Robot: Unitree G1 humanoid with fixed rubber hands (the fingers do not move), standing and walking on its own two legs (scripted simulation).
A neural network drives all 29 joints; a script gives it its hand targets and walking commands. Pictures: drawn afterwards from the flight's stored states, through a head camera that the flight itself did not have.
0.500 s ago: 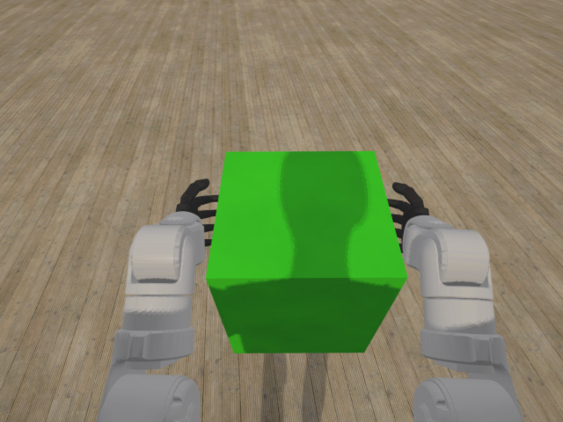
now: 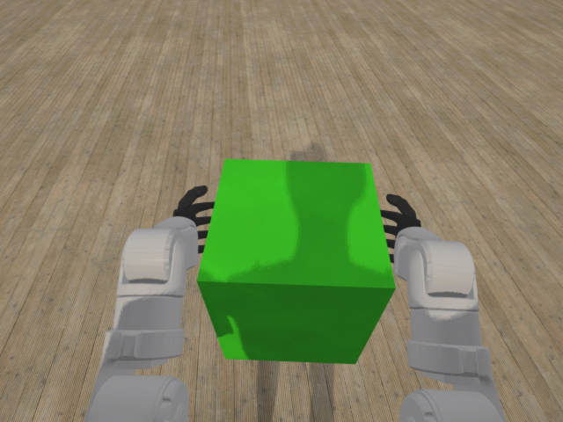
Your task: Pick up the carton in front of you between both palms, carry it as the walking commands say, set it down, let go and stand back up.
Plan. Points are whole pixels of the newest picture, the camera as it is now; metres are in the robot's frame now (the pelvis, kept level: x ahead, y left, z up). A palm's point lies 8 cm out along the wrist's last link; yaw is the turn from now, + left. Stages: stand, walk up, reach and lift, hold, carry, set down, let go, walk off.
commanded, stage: carry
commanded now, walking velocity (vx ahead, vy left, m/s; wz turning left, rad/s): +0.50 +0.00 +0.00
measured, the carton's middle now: (293, 267) +0.36 +0.01 +0.04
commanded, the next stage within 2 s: none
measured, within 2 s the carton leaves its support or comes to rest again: neither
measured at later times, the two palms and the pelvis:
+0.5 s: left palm (244, 117) +0.62 +0.11 +0.14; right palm (405, 123) +0.63 -0.19 +0.14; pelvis +0.29 -0.05 +0.02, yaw +1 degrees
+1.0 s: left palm (245, 81) +0.86 +0.14 +0.10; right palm (369, 86) +0.85 -0.16 +0.10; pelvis +0.59 +0.00 +0.02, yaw -2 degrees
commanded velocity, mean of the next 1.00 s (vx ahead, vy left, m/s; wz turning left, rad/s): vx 0.50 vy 0.00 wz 0.00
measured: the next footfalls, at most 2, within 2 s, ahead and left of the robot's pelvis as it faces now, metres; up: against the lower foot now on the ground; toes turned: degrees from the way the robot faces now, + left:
right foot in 0.44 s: +0.38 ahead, -0.14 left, +0.00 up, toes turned -8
left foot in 0.86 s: +0.68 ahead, +0.09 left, +0.00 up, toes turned +10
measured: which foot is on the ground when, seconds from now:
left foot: down 0.00-0.44, up 0.46-0.84, down 0.86-1.00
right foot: up 0.00-0.42, down 0.44-0.86, up 0.88-1.00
